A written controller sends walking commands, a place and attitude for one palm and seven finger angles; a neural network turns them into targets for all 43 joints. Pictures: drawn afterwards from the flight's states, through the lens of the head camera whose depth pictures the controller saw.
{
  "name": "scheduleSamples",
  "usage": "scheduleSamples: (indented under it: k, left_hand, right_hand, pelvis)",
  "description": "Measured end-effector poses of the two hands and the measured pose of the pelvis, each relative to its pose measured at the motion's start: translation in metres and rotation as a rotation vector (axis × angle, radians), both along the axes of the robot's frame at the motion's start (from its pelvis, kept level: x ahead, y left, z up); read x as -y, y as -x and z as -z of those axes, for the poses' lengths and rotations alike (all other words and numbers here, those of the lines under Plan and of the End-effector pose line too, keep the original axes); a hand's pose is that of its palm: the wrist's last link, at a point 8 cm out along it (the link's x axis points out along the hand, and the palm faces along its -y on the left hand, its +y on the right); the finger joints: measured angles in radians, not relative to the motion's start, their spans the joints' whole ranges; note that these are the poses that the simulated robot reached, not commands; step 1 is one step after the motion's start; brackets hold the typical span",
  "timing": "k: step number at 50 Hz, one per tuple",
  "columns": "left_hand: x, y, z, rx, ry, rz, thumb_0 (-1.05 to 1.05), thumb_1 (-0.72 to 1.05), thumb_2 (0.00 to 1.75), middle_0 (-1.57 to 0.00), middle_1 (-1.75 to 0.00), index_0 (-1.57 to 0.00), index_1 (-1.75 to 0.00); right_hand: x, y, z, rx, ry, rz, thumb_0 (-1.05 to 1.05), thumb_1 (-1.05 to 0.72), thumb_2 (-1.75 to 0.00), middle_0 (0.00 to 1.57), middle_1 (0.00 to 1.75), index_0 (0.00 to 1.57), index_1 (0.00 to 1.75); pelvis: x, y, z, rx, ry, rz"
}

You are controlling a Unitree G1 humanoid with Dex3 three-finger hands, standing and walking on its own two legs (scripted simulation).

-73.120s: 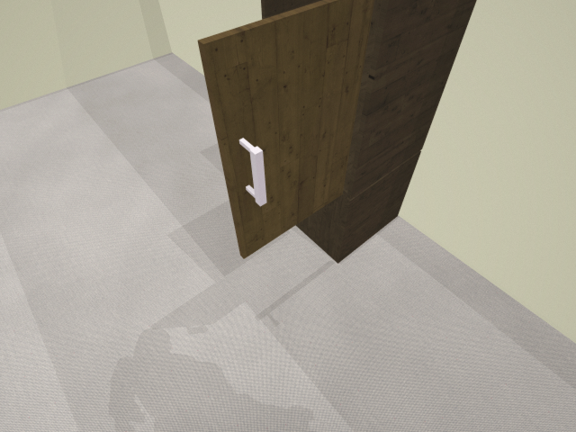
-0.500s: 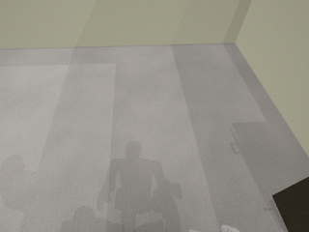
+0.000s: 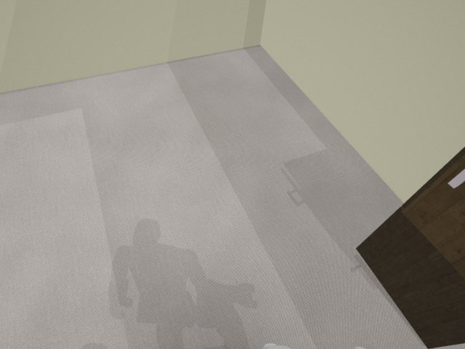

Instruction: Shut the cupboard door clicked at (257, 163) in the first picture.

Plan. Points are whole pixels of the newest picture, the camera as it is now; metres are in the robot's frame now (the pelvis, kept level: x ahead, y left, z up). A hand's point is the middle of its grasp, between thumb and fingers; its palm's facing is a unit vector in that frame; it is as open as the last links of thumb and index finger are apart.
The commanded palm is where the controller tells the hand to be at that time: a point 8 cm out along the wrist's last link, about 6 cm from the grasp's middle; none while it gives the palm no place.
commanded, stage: turn to face it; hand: left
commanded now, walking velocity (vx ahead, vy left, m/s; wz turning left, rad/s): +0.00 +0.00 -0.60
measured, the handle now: out of the picture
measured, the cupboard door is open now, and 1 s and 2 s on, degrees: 3 3 3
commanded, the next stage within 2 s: take the last steps up to it in 1.56 s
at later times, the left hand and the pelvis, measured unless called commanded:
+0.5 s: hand (170, 330) +0.17 +0.13 -0.14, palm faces -0.30 -0.92 -0.27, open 7.4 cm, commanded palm none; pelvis +0.00 -0.03 +0.01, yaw -17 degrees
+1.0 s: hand (193, 297) +0.23 +0.09 -0.15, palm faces -0.56 -0.79 -0.27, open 7.4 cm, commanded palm none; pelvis +0.02 -0.03 +0.00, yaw -36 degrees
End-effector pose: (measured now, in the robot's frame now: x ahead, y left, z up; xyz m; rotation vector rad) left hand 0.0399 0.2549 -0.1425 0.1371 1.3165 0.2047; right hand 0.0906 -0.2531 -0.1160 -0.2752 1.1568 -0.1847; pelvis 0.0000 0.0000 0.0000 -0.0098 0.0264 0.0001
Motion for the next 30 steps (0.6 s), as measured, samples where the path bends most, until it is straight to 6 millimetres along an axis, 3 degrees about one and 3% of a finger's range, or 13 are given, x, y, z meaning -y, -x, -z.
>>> scheduleSamples:
  k: [7, 11, 15, 18, 23, 30]
  left_hand:
    - [-0.008, -0.072, -0.023, 0.111, -0.026, 0.133, 0.01, 0.91, 0.90, -0.19, -0.30, -0.20, -0.30]
    - [0.010, -0.110, -0.032, 0.157, -0.045, 0.236, 0.00, 0.91, 0.90, -0.19, -0.30, -0.20, -0.30]
    - [0.038, -0.140, -0.033, 0.217, -0.075, 0.336, 0.00, 0.91, 0.90, -0.19, -0.30, -0.20, -0.30]
    - [0.056, -0.143, -0.036, 0.219, -0.082, 0.378, 0.00, 0.91, 0.90, -0.19, -0.30, -0.20, -0.30]
    - [0.075, -0.135, -0.036, 0.164, -0.056, 0.411, 0.00, 0.90, 0.90, -0.20, -0.30, -0.20, -0.30]
    - [0.080, -0.131, -0.021, 0.102, 0.005, 0.448, 0.00, 0.90, 0.90, -0.20, -0.30, -0.21, -0.30]
  right_hand:
    - [-0.002, 0.048, -0.004, -0.066, -0.022, 0.091, 0.00, -0.91, -0.90, 0.20, 0.30, 0.21, 0.30]
    - [0.009, 0.076, 0.007, -0.091, -0.052, 0.178, 0.00, -0.91, -0.90, 0.20, 0.30, 0.21, 0.30]
    - [0.030, 0.102, 0.030, -0.113, -0.082, 0.262, 0.00, -0.91, -0.90, 0.20, 0.30, 0.21, 0.30]
    - [0.042, 0.112, 0.034, -0.137, -0.077, 0.310, 0.00, -0.91, -0.90, 0.20, 0.30, 0.21, 0.30]
    - [0.051, 0.109, 0.020, -0.095, -0.068, 0.351, 0.00, -0.91, -0.90, 0.20, 0.30, 0.20, 0.30]
    - [0.043, 0.093, 0.006, -0.026, -0.050, 0.392, 0.00, -0.91, -0.90, 0.19, 0.30, 0.20, 0.30]
  pelvis:
    - [0.002, -0.002, -0.011, 0.016, 0.022, 0.089]
    - [0.010, -0.003, -0.008, 0.020, 0.018, 0.150]
    - [0.026, -0.004, 0.007, 0.018, -0.004, 0.205]
    - [0.030, -0.002, 0.006, 0.020, -0.002, 0.234]
    - [0.032, -0.003, -0.005, 0.014, -0.019, 0.285]
    - [0.024, -0.011, -0.006, 0.001, -0.021, 0.361]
